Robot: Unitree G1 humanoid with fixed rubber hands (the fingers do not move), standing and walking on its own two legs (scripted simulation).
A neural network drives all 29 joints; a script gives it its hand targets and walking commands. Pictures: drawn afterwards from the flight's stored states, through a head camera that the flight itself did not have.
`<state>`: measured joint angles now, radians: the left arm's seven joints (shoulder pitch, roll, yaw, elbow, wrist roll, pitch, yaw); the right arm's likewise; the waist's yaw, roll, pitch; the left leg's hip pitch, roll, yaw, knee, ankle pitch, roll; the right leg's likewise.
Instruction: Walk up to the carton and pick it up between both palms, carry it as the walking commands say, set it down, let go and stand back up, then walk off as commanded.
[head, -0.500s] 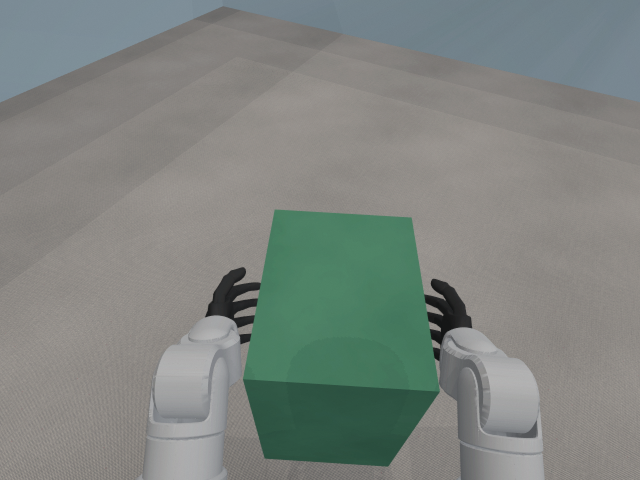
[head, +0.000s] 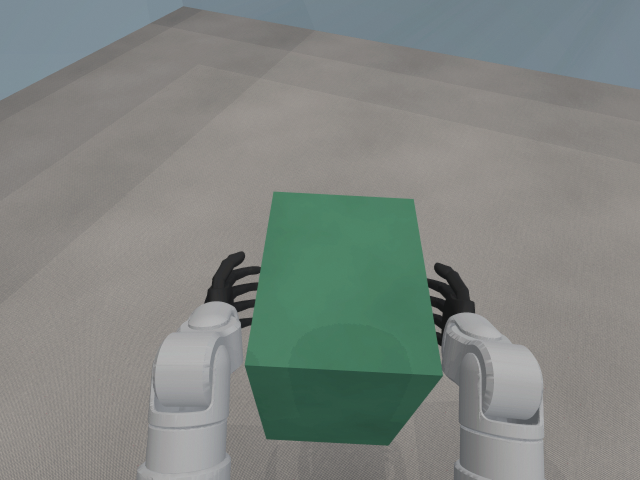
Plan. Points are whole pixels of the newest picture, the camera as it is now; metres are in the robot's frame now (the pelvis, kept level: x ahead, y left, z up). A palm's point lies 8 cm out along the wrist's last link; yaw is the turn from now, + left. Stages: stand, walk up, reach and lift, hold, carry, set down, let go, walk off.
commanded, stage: carry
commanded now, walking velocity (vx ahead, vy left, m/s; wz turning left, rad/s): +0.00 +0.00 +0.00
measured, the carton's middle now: (334, 327) +0.33 +0.00 +0.01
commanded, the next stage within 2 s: none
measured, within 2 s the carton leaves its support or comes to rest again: neither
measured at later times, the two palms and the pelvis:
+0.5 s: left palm (225, 230) +0.42 +0.15 +0.10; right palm (426, 234) +0.42 -0.11 +0.10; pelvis +0.13 +0.01 +0.01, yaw +0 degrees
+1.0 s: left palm (224, 251) +0.40 +0.15 +0.07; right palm (419, 258) +0.41 -0.11 +0.07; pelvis +0.12 +0.02 +0.01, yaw +1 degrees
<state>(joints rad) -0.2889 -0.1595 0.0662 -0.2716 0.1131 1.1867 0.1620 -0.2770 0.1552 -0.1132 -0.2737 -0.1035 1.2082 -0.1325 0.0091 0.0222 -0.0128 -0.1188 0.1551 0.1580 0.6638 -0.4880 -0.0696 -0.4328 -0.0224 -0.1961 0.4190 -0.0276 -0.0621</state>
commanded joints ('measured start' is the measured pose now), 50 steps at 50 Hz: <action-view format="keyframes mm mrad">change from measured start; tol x4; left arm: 1 -269 -1024 -630 59 -389 18 -286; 5 -359 -1077 -620 -42 -420 -30 -284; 13 -334 -1016 -646 -54 -411 -7 -291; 24 -402 -994 -565 140 -373 -24 -302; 50 -346 -896 -484 194 -254 -255 -267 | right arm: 1 -387 998 695 -51 411 -3 259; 5 -532 1050 749 -164 473 -39 259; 13 -410 1014 700 -61 400 -27 253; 24 -445 988 587 141 328 -53 258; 36 -448 968 576 115 305 -178 244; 50 -417 900 544 172 240 -286 234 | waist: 1 11 -247 -558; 4 7 -168 -477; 11 -3 -129 -484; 14 1 29 -391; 24 -13 -8 -353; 39 -12 -15 -418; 50 -13 -31 -352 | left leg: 1 -409 -81 -90 365 -131 22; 3 -362 -50 -133 215 -104 51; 6 -224 -88 -92 -4 2 55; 11 9 -61 -62 -307 396 63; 13 -10 32 -146 -282 476 82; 21 -25 5 -90 -164 798 62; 28 -25 -8 -95 -140 864 70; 35 -7 -19 -105 -127 840 81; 50 -75 -26 -130 -192 527 85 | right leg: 1 821 -370 372 8 837 -192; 4 561 -296 233 -54 525 -117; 9 474 -265 140 -25 396 -65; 12 326 -179 95 23 42 35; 13 299 -149 100 17 -21 53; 14 291 -148 107 21 -15 53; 18 303 -159 117 98 242 50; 21 293 -154 110 124 281 55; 36 292 -145 104 186 229 53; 50 260 -157 129 108 69 41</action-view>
